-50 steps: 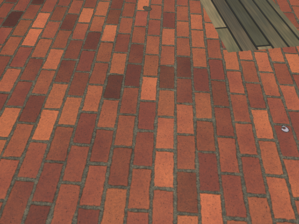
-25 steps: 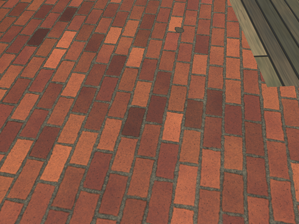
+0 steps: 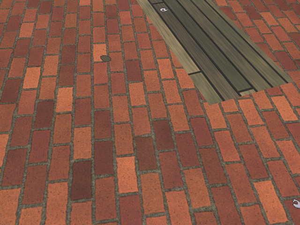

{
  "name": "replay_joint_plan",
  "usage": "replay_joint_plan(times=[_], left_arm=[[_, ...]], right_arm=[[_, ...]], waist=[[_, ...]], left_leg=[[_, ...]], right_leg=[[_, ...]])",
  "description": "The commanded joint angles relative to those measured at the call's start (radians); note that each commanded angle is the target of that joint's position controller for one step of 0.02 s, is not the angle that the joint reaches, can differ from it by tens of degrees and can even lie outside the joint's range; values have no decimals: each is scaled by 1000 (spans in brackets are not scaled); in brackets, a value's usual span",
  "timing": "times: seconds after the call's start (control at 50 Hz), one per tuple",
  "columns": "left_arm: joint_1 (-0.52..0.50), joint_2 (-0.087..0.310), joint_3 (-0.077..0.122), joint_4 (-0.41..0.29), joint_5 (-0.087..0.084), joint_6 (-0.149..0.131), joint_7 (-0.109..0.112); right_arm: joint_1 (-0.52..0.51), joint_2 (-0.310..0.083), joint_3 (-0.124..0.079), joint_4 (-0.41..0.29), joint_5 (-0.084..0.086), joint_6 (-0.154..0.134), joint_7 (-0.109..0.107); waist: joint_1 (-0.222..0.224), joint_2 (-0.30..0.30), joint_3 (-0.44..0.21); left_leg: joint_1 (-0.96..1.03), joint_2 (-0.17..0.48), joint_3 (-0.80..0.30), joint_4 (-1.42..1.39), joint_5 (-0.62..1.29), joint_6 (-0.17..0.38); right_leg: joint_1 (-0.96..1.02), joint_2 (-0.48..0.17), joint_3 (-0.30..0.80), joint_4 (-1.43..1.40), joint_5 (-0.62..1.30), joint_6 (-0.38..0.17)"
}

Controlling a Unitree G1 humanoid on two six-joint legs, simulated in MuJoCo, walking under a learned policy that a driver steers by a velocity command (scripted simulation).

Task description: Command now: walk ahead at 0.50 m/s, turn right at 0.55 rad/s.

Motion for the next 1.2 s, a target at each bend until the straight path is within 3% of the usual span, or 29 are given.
replay_joint_plan(times=[0.02,0.12,0.2,0.26,0.28,0.3,0.32,0.34,0.36,0.38,0.4,0.42,0.48,0.58,0.64,0.76,0.8,0.82,0.84,0.86,0.88,0.9,0.92,0.94,0.96,1.0,1.08,1.16,1.2], left_arm=[[-25,15,1,-99,4,-3,-9],[-168,-6,-14,-155,6,-10,-39],[-261,7,-14,-212,2,-7,-61],[-192,60,13,-220,9,1,-65],[-57,100,38,-188,7,4,-60],[118,164,74,-141,5,12,-43],[149,287,94,-135,-2,15,-24],[154,270,78,-181,8,0,-30],[116,184,49,-171,27,-13,-38],[64,140,34,-163,30,-20,-37],[-9,95,19,-166,25,-23,-37],[-55,66,9,-170,30,-26,-35],[-96,75,7,-137,46,-46,-31],[-118,64,1,-82,56,-45,-2],[-95,92,10,-49,54,-26,11],[-85,119,28,-26,23,31,32],[-99,129,33,-34,11,38,39],[-109,123,32,-37,6,37,42],[-104,95,24,-51,18,27,42],[-120,29,2,-117,49,2,30],[-173,42,-2,-122,43,-30,9],[-179,75,6,-125,9,-54,-14],[-190,77,5,-119,7,-65,-24],[-210,78,10,-116,25,-68,-24],[-215,83,16,-113,36,-64,-20],[-204,54,10,-108,38,-60,-19],[-266,10,-10,-113,31,-58,-15],[-321,39,-3,-131,16,-72,-24],[-301,62,8,-131,11,-83,-28]], right_arm=[[-31,-141,-35,-45,1,-20,-5],[0,-183,-43,-24,10,-6,-12],[53,-222,-53,0,29,15,-13],[52,-267,-66,-3,38,36,-21],[43,-270,-66,-7,41,44,-25],[55,-242,-53,-15,31,42,-30],[145,-101,-7,-66,-21,25,-17],[93,-128,1,-100,2,-15,-4],[-8,-208,-20,-109,48,-30,4],[-11,-192,-12,-103,52,-31,2],[-1,-183,-11,-78,32,-20,-7],[18,-189,-17,-65,21,-3,-11],[88,-141,-10,-26,20,44,-17],[0,-95,3,-41,18,51,-12],[-71,-109,-1,-79,22,51,2],[-117,-114,-16,-157,22,73,33],[-83,-115,-22,-165,29,80,37],[-14,-130,-34,-150,30,75,33],[100,-208,-66,-123,29,71,21],[167,-326,-94,-125,24,65,7],[209,-271,-76,-135,18,54,12],[173,-219,-59,-142,20,43,11],[132,-182,-51,-154,30,42,8],[85,-165,-44,-163,35,46,6],[54,-149,-35,-176,31,47,0],[35,-177,-43,-194,21,52,-11],[67,-215,-57,-190,27,56,-29],[107,-214,-59,-181,33,66,-27],[104,-208,-58,-183,34,69,-25]], waist=[[10,130,14],[-37,112,47],[-55,114,80],[14,157,6],[96,148,-68],[177,103,-159],[94,-183,-243],[117,-170,-432],[146,-45,-324],[105,-8,-212],[61,54,-141],[27,34,-118],[-26,19,-105],[3,-13,-69],[41,-11,-54],[55,-23,-31],[26,-18,-43],[-13,3,-78],[-47,111,-153],[-33,313,-191],[-85,313,-258],[-73,238,-186],[-50,141,-136],[-26,84,-66],[-7,96,-41],[9,128,-36],[-21,162,-26],[-47,186,-22],[-29,199,-26]], left_leg=[[98,283,-175,-197,210,173],[119,262,-10,-198,262,141],[221,301,42,-158,319,114],[268,301,102,46,764,83],[229,276,133,229,859,62],[51,240,144,483,734,24],[-395,103,124,862,-157,-37],[-567,-17,-116,1064,-440,-52],[-632,49,-166,1078,-348,-37],[-600,92,-142,1009,-274,-29],[-539,137,-132,934,-230,-38],[-459,160,-135,881,-212,-42],[-321,148,-119,793,-124,-66],[-300,124,-121,488,156,-73],[-333,107,-110,389,193,-67],[-409,82,-64,339,-68,-12],[-335,51,-30,270,-104,32],[-203,17,-17,177,-37,66],[6,74,-160,122,89,128],[293,293,-618,62,116,321],[416,365,-831,-49,13,405],[383,347,-733,-53,-59,366],[306,298,-628,-51,-121,310],[200,265,-558,-73,-107,273],[122,234,-507,-95,-60,251],[39,187,-442,-113,53,243],[-33,140,-369,-101,51,214],[-40,149,-425,-60,-10,195],[-33,158,-477,-25,-42,180]], right_leg=[[-156,-61,46,-66,107,17],[-93,-39,-27,-339,315,-1],[-84,-17,-77,-449,245,-42],[93,75,-157,-479,94,-103],[278,123,-179,-532,122,-135],[576,123,-118,-557,166,-176],[949,-156,354,-568,165,-318],[1052,-298,802,-767,69,-450],[967,-283,631,-787,237,-376],[808,-251,453,-762,442,-337],[657,-203,312,-748,597,-297],[547,-176,233,-766,676,-277],[385,-145,92,-834,817,-268],[394,-91,-96,-870,774,-207],[483,-129,-100,-864,734,-206],[612,-231,-52,-740,653,-203],[608,-232,-57,-670,638,-175],[569,-186,-103,-562,641,-140],[443,-98,-174,-331,524,-82],[17,102,-195,-10,29,2],[-185,157,1,154,-341,7],[-254,94,57,184,-289,-8],[-241,51,49,123,-203,-18],[-213,22,34,16,-142,-15],[-146,3,26,-68,-87,-7],[-53,30,-11,-174,-14,24],[51,66,-17,-426,145,64],[126,92,1,-559,203,64],[186,97,9,-598,177,47]])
